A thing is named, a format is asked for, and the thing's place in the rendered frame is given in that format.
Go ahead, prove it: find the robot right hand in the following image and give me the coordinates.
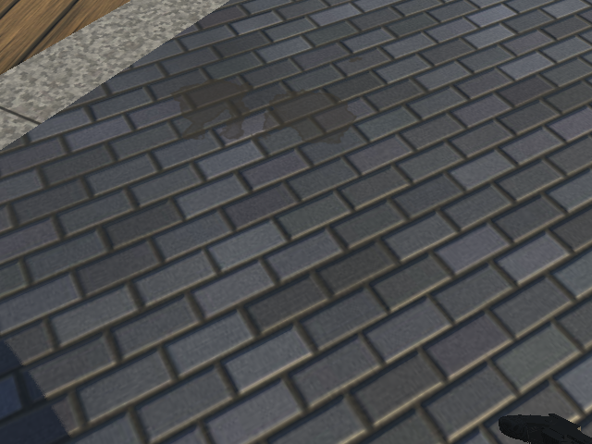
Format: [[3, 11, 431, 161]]
[[499, 413, 592, 444]]

